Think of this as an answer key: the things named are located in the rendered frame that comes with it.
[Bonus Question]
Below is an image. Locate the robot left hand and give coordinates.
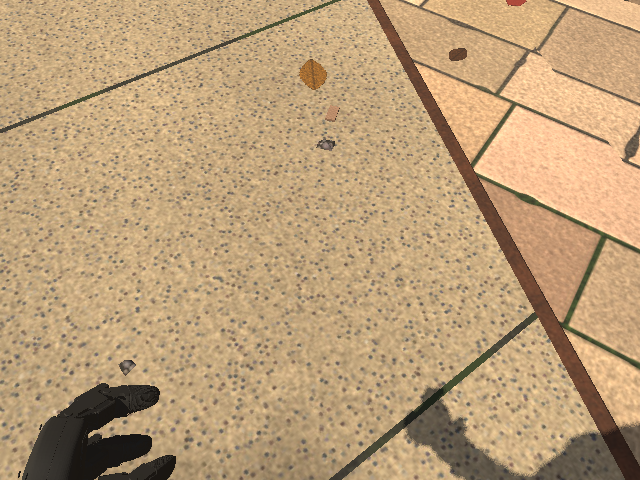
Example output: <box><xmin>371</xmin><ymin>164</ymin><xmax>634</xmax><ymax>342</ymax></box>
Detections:
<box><xmin>18</xmin><ymin>383</ymin><xmax>176</xmax><ymax>480</ymax></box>

